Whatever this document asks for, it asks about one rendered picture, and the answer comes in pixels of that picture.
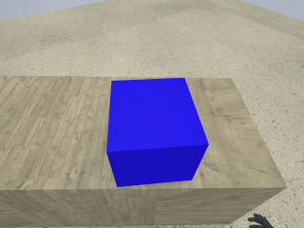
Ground right robot hand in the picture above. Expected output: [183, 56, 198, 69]
[247, 213, 274, 228]

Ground pedestal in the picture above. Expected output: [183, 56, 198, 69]
[0, 75, 287, 228]

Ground carton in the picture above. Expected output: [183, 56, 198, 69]
[106, 78, 209, 187]

